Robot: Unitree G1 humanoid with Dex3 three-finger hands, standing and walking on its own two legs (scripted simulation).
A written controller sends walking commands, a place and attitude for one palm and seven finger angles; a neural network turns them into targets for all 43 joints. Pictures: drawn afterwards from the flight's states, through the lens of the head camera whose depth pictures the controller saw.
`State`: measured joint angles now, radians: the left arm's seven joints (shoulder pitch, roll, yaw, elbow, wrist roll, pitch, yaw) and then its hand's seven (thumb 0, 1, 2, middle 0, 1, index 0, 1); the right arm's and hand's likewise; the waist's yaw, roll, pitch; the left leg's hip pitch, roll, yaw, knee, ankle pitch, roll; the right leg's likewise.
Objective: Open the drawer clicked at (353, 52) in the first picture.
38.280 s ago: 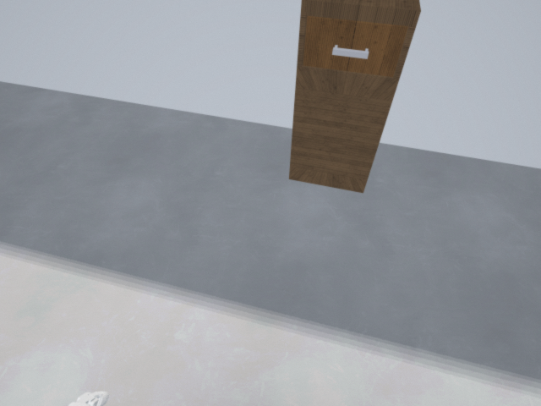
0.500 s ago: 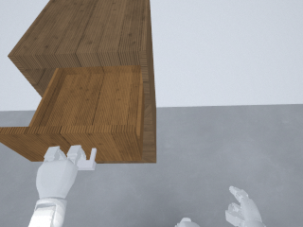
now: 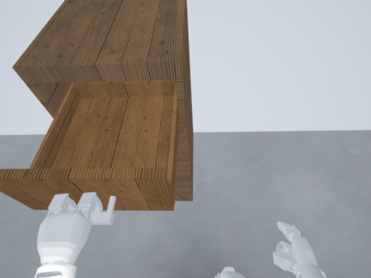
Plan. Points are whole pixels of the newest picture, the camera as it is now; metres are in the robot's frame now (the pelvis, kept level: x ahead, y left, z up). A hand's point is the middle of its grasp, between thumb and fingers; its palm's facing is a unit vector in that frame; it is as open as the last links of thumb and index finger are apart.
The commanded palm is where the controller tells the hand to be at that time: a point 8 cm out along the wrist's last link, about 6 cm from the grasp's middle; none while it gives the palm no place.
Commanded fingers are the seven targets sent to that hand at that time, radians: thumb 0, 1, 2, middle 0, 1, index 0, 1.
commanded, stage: pull the drawer open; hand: left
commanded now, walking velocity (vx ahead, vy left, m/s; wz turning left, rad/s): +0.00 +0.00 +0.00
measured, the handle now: (83, 209) +0.24 +0.24 +0.01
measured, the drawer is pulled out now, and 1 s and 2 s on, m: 0.27 0.28 0.27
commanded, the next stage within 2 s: open the thumb to release the handle in 0.76 s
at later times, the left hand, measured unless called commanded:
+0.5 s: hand (76, 249) +0.17 +0.24 -0.01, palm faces +0.00 -0.04 -1.00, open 5.2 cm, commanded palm +0.12 +0.27 +0.02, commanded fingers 0.00 0.90 0.90 -0.40 -1.35 -0.40 -1.35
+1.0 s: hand (78, 241) +0.19 +0.25 -0.01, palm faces +0.07 -0.01 -1.00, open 5.3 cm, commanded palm +0.15 +0.27 +0.02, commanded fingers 0.00 0.34 0.66 -0.36 -1.29 -0.36 -1.29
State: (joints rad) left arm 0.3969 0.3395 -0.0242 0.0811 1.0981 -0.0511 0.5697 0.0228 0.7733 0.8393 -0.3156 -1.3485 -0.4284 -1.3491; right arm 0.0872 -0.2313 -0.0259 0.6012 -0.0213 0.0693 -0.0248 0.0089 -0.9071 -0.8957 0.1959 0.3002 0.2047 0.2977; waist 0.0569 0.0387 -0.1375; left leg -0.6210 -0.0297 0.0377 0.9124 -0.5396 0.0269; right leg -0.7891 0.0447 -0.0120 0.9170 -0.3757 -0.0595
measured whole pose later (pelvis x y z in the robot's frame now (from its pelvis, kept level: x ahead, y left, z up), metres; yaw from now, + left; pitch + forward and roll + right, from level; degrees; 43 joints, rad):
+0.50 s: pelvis +0.00 +0.00 +0.00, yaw +0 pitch +14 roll +1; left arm 0.49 0.34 -0.01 0.02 1.10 -0.07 0.59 0.03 0.78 0.82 -0.31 -1.34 -0.43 -1.35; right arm 0.08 -0.23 -0.03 0.59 -0.03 0.07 -0.02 0.01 -0.91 -0.90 0.20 0.30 0.20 0.30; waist 0.07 0.03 -0.14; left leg -0.64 -0.03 0.04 0.93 -0.55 0.02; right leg -0.81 0.05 -0.01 0.94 -0.38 -0.07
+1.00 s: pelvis -0.01 -0.01 -0.01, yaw +2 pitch +15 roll +2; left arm 0.34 0.35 -0.03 0.11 1.11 -0.08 0.61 0.01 0.72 0.82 -0.36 -1.35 -0.46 -1.35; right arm 0.06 -0.24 -0.03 0.63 -0.02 0.07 -0.06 0.01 -0.91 -0.90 0.20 0.30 0.20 0.30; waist 0.09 0.04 -0.14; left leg -0.69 -0.04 0.01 0.98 -0.55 0.02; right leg -0.85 0.03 -0.04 0.98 -0.39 -0.07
